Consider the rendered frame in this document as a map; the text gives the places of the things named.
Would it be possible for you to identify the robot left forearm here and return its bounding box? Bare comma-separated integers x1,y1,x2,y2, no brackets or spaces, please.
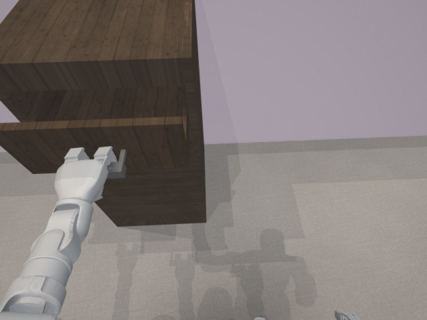
0,198,93,315

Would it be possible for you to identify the robot left hand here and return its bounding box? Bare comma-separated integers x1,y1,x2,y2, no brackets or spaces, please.
55,146,117,204

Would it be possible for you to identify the drawer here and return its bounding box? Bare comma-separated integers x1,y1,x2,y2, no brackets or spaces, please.
0,86,189,174

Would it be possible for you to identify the cabinet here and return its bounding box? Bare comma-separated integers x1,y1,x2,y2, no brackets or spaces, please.
0,0,206,227

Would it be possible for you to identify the handle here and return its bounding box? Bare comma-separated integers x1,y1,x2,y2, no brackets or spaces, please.
107,149,127,179

